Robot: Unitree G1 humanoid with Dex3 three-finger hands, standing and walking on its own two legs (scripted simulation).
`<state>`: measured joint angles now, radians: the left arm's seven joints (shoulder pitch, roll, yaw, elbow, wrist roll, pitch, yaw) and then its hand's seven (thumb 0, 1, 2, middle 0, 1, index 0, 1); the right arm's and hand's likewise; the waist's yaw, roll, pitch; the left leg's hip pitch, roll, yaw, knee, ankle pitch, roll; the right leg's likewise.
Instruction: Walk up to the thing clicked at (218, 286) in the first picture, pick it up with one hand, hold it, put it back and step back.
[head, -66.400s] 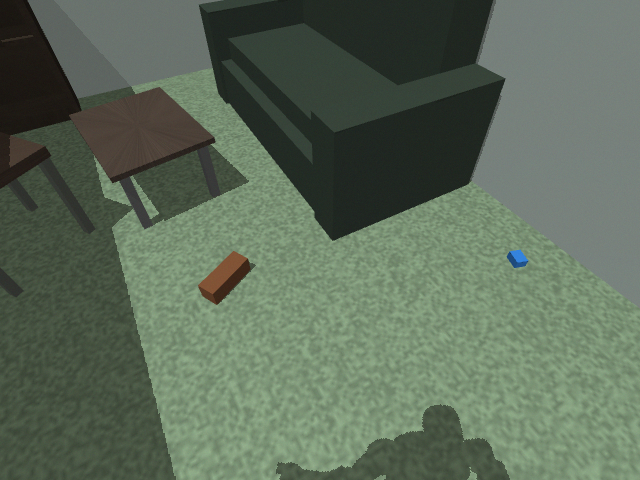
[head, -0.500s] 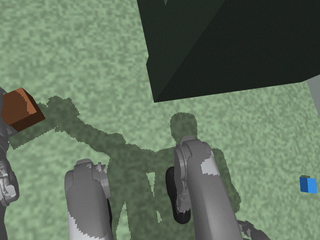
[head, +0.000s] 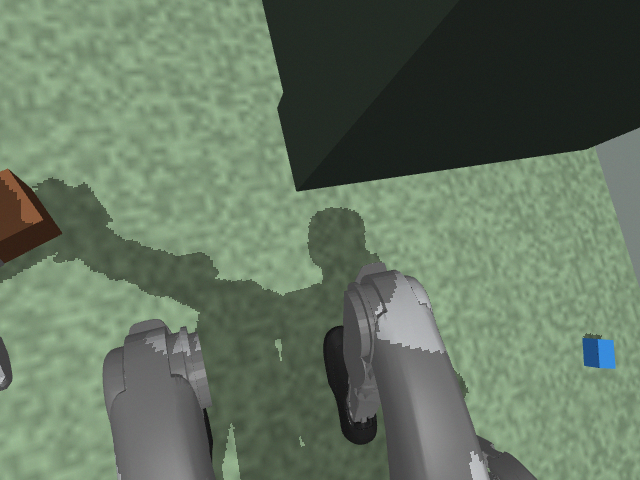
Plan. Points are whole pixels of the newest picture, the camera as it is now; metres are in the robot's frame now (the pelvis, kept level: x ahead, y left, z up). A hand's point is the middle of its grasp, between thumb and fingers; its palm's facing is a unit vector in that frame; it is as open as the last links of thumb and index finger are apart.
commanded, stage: lower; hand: left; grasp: from above
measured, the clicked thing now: out of the picture +0.44 +0.37 -0.24
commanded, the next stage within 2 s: rest in 0.18 s
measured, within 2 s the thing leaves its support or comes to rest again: neither
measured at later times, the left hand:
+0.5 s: hand out of the picture +0.46 +0.34 -0.25, palm faces -0.38 -0.25 -0.89, open 10.7 cm
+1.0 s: hand out of the picture +0.46 +0.35 -0.27, palm faces -0.37 -0.27 -0.89, open 10.8 cm
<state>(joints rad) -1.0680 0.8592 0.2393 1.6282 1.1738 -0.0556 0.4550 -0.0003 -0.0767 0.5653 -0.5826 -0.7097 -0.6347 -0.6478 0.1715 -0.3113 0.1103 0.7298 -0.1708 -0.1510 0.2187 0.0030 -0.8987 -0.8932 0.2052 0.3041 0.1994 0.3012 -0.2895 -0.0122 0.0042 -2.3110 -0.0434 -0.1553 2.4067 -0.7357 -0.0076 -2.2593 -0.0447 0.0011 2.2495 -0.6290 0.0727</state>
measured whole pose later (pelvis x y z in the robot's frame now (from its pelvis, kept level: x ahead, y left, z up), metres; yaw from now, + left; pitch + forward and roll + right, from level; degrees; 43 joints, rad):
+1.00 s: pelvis +0.00 +0.01 -0.03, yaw -5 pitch +31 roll -16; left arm -1.14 1.07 0.28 1.82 1.21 -0.10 0.61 0.00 -0.14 0.71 -0.52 -0.83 -0.56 -0.79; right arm 0.14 -0.37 0.22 0.69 -0.22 -0.25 0.31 0.00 -0.90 -0.89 0.20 0.30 0.20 0.30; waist -0.37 -0.09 0.13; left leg -2.36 -0.04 -0.23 2.55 -0.75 0.02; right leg -2.26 -0.01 -0.05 2.32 -0.61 0.07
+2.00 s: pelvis -0.01 +0.01 -0.03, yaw -6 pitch +29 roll -16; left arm -1.14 1.12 0.24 1.81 1.17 -0.11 0.59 0.00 -0.48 1.06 -0.11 -1.10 -0.11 -1.10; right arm 0.13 -0.39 0.27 0.65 -0.22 -0.29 0.31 0.00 -0.89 -0.89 0.20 0.31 0.20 0.30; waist -0.38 -0.12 0.18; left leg -2.34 -0.03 -0.25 2.55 -0.74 0.00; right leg -2.25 0.00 -0.08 2.30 -0.59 0.07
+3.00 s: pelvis -0.02 +0.01 -0.01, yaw -2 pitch +31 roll -15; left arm -1.06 1.00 0.06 1.26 1.27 -0.49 0.16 0.00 -0.48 1.00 -0.10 -1.01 -0.10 -1.01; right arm 0.10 -0.32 0.14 0.66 -0.16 0.04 0.11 0.00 -0.91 -0.90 0.21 0.30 0.20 0.30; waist -0.22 -0.06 0.00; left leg -2.32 -0.07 -0.19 2.43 -0.66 0.02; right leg -2.21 -0.05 -0.04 2.23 -0.58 0.03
